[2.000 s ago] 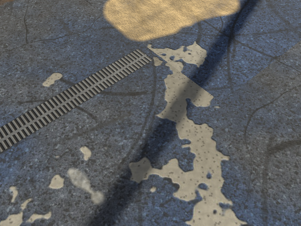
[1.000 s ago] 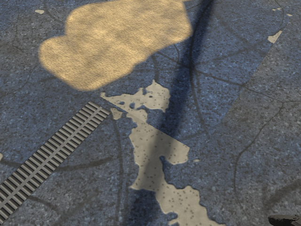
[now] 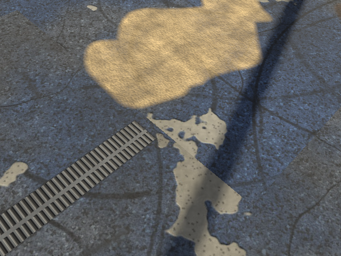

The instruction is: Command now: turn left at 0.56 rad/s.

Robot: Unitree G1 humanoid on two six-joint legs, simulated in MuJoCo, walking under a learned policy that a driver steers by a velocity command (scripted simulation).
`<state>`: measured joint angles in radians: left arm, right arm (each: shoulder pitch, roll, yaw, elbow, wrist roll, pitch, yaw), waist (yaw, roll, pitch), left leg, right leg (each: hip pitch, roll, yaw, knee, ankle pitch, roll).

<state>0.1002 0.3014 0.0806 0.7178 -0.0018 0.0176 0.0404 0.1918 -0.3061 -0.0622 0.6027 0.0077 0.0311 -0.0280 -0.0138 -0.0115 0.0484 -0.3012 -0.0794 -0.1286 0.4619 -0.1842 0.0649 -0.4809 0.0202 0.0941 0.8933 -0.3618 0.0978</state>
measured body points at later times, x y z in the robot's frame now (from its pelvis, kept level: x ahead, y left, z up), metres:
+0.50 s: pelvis -0.01 -0.03 +0.00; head +0.02 -0.02 +0.45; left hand +0.04 +0.28 -0.10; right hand +0.21 -0.26 -0.10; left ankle -0.06 +0.11 -0.70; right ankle +0.03 -0.15 -0.74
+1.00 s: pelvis -0.03 +0.00 -0.01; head -0.02 +0.00 +0.44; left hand -0.03 +0.30 -0.12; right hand +0.20 -0.17 -0.11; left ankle -0.06 +0.10 -0.74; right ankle +0.01 -0.13 -0.74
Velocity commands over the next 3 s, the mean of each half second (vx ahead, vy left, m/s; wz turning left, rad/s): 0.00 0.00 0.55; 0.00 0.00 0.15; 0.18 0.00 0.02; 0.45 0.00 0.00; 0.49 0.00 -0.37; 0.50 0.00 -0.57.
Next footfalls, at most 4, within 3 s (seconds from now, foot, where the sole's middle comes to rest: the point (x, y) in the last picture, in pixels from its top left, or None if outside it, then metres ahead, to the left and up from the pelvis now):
0.18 right None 0.06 -0.14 -0.78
0.58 left None -0.02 0.11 -0.78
0.92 right None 0.04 -0.12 -0.78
1.82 right None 0.40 0.01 -0.78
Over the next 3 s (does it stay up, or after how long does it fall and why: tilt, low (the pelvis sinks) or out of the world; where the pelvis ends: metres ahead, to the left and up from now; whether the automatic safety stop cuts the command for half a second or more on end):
stays up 0.78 0.13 -0.01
